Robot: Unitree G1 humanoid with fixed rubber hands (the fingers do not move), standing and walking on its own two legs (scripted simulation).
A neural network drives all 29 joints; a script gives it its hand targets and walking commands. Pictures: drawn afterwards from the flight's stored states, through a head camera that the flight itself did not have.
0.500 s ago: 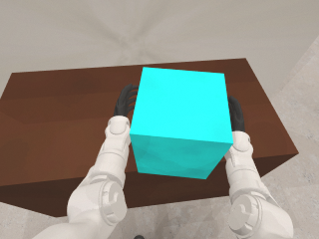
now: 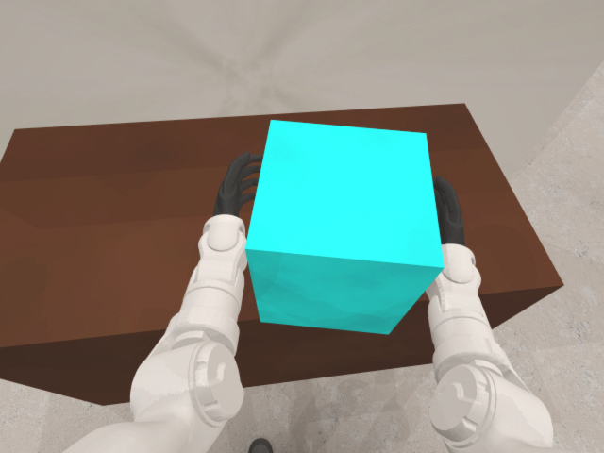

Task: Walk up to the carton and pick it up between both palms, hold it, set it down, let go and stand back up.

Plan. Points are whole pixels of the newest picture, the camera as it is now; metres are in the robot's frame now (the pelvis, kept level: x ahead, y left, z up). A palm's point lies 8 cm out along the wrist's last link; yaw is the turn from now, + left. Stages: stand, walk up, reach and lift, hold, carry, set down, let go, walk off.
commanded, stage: set down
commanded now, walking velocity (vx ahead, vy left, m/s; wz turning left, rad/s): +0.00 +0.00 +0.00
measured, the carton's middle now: (335, 236) +0.40 -0.02 +0.00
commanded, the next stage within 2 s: none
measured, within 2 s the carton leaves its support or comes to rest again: neither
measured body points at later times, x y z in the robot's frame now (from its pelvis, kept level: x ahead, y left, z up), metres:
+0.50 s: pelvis -0.01 +0.01 -0.02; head +0.08 +0.02 +0.42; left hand +0.45 +0.15 +0.03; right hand +0.43 -0.18 +0.03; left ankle +0.03 +0.10 -0.74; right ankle -0.02 -0.08 -0.74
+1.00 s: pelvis -0.03 -0.01 -0.02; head +0.03 +0.02 +0.42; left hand +0.45 +0.18 +0.09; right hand +0.43 -0.21 +0.09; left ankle +0.03 +0.10 -0.74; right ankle -0.02 -0.08 -0.74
